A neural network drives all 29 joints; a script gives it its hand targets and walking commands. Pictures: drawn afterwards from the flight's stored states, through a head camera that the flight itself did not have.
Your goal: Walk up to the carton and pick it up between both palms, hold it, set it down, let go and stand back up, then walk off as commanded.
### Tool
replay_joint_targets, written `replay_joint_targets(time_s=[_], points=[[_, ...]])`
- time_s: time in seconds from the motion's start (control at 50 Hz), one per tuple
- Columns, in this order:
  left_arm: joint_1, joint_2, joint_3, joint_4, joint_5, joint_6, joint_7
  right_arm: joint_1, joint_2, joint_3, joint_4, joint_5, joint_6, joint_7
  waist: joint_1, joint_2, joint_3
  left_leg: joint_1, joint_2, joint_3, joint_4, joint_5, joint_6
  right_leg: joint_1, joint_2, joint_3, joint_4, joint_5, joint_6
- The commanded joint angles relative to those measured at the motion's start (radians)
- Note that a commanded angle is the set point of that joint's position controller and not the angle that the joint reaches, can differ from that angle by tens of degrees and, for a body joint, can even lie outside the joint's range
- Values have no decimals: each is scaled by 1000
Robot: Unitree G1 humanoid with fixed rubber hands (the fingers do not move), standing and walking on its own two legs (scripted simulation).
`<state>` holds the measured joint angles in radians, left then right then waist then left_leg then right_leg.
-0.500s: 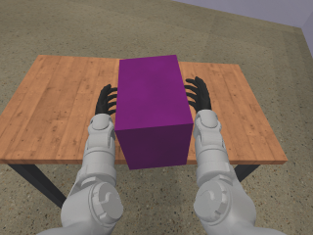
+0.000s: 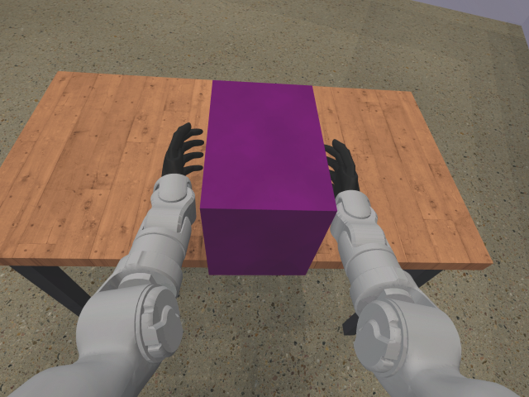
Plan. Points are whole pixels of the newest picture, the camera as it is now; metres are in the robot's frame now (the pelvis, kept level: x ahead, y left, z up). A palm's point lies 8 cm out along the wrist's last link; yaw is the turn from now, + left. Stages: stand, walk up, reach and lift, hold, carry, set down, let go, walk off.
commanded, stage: set down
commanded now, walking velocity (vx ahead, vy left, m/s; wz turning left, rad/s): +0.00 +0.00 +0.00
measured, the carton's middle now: (260, 180) +0.46 +0.00 +0.04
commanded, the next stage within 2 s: none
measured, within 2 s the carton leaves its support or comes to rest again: neither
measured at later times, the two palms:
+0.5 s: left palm (172, 206) +0.41 +0.14 +0.04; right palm (354, 193) +0.42 -0.14 +0.07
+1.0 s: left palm (162, 244) +0.34 +0.14 +0.04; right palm (374, 231) +0.35 -0.16 +0.07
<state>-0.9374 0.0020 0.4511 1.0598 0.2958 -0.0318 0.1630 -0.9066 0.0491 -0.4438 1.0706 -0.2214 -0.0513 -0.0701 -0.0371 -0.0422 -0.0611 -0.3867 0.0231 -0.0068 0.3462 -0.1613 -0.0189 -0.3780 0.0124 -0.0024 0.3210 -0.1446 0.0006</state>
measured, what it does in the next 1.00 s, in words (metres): shifts its weight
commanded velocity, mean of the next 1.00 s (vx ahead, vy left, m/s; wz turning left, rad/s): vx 0.00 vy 0.00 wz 0.00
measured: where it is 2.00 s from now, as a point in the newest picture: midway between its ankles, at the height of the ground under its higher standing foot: outside the picture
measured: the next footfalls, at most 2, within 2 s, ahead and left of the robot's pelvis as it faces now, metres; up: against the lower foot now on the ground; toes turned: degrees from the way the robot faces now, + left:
none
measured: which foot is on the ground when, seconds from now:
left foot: down 0.00-1.00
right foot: down 0.00-1.00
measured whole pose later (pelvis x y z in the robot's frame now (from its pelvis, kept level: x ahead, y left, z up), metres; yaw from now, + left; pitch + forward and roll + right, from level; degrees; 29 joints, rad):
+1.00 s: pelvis -0.06 +0.00 -0.01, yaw +0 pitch +11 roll +0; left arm -0.71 0.05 0.11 1.05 -0.03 -0.08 0.21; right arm -0.80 -0.14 0.00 1.12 0.24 -0.06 -0.11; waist -0.01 -0.01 -0.15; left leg -0.50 0.03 -0.01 0.40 -0.10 -0.02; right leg -0.49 0.02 -0.01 0.37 -0.09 -0.01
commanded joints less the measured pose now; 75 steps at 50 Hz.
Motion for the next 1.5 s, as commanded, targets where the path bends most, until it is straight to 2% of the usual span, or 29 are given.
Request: replay_joint_targets(time_s=[0.0,0.04,0.14,0.18,0.3,0.36,0.52,0.58,0.6,0.64,0.66,0.68,0.72,0.8,0.82,0.86,0.88,0.9,1.0,1.04,1.16,1.18,1.2,1.22,1.26,1.34,1.38,1.4,1.48], points=[[-517,66,-136,-23,-82,-106,14,-486,-58,137,-112,87,-72,-20,90,88,-778,89,15,94,123,471,-30,237,7,-16,107,491,23],[-548,127,-133,10,-123,-112,14,-526,-121,137,-142,107,-71,-20,112,78,-791,76,15,101,128,427,-28,215,10,-21,98,413,10],[-587,144,-195,8,-172,-136,50,-554,-239,177,-52,186,-125,-29,111,157,-894,265,42,74,231,756,-91,43,54,-47,102,409,-18],[-553,156,-197,85,-185,-119,44,-566,-260,197,-34,212,-128,-40,115,119,-849,228,36,86,220,683,-85,44,52,-42,106,407,-14],[-362,140,-225,-10,-213,-132,21,-438,-258,340,-94,308,-207,-63,129,75,-859,185,15,80,219,740,-77,235,47,-26,164,731,22],[-344,181,-204,-29,-208,-157,15,-393,-236,402,-116,346,-213,-69,136,17,-883,53,-10,88,167,589,-54,396,25,0,198,810,47],[-350,142,-286,-235,-253,-190,30,-317,-318,391,-13,398,-166,-44,80,109,-837,321,10,65,181,587,-72,167,60,-44,101,452,-8],[-348,167,-273,-184,-254,-185,38,-359,-320,418,-45,406,-153,-46,123,72,-781,257,3,76,153,417,-62,153,57,-34,86,316,2],[-340,157,-298,-286,-273,-189,46,-315,-325,403,-76,418,-159,-41,96,97,-817,266,3,63,157,416,-66,162,63,-32,96,307,-9],[-350,135,-332,-236,-305,-182,49,-377,-345,407,-36,446,-142,-28,101,84,-720,243,8,59,135,317,-52,119,61,-37,84,194,-12],[-273,157,-315,-253,-310,-171,46,-315,-325,451,-87,454,-139,-29,140,42,-725,244,0,72,136,316,-41,146,60,-33,79,196,-9],[-326,160,-325,-213,-299,-161,50,-338,-342,413,-66,453,-124,-27,110,79,-697,229,6,67,115,243,-46,130,61,-32,76,122,-15],[-368,172,-337,-229,-319,-150,64,-404,-355,426,-107,464,-100,-16,133,71,-658,210,3,66,102,101,-41,89,60,-34,60,-34,-22],[-240,146,-367,-275,-355,-125,61,-281,-348,467,-108,503,-92,-16,109,48,-621,215,-6,51,95,107,-39,144,58,-24,66,7,-22],[-94,161,-346,-252,-358,-110,52,-191,-315,527,-158,522,-94,-29,162,1,-585,200,-11,67,93,155,-26,214,51,-5,67,53,-12],[-299,186,-325,-253,-357,-107,56,-335,-367,470,-110,507,-67,-23,130,18,-549,153,-13,66,64,21,-24,158,51,-16,63,-77,-14],[-132,140,-346,-343,-346,-99,55,-156,-334,489,-136,516,-74,-25,121,26,-545,194,-10,53,71,88,-28,220,50,-10,64,14,-16],[-294,178,-341,-244,-351,-98,59,-331,-363,457,-122,498,-53,-20,135,32,-523,133,-18,57,57,-43,-23,156,47,-16,59,-136,-17],[-177,129,-360,-428,-352,-91,64,-201,-343,415,-222,481,-61,-20,104,61,-588,245,-16,53,66,44,-38,185,46,-22,56,-35,-19],[-182,144,-355,-408,-363,-93,59,-239,-323,429,-273,479,-59,-8,128,49,-621,224,-15,51,78,66,-29,175,45,-22,63,-43,-24],[329,109,-362,-704,-282,8,-9,232,-362,490,-440,522,-72,-18,72,49,-568,384,-23,32,83,434,-47,411,59,-18,69,406,-10],[229,116,-386,-722,-306,15,-19,156,-372,479,-484,508,-56,-22,58,39,-487,358,-33,33,74,358,-39,360,54,-13,49,314,-4],[488,75,-403,-840,-294,45,-29,416,-336,494,-536,525,-71,-23,52,66,-450,437,-25,19,70,466,-48,422,59,-21,48,411,-13],[326,105,-409,-877,-323,50,-22,225,-374,465,-610,505,-56,-20,76,54,-443,410,-32,27,60,384,-46,351,62,-21,30,289,-6],[461,80,-458,-1030,-332,89,-29,372,-353,472,-701,511,-45,-14,42,31,-392,463,-13,8,58,429,-40,379,62,-32,23,344,-16],[294,151,-471,-1028,-367,116,-5,238,-330,407,-769,462,16,-1,71,54,-264,342,-18,28,-3,88,-16,219,38,5,-23,-53,-29],[401,154,-500,-1116,-416,112,22,349,-320,398,-870,461,14,7,78,11,-312,347,-11,35,-9,78,-5,229,39,-4,-10,-49,-30],[174,204,-472,-1050,-435,106,35,151,-323,391,-866,459,37,16,101,18,-311,256,-18,49,-17,-19,3,176,30,12,1,-169,-38],[383,156,-477,-1028,-430,151,47,367,-312,352,-837,445,56,11,80,-13,-303,267,-9,50,-35,-98,11,215,14,16,12,-169,-25]])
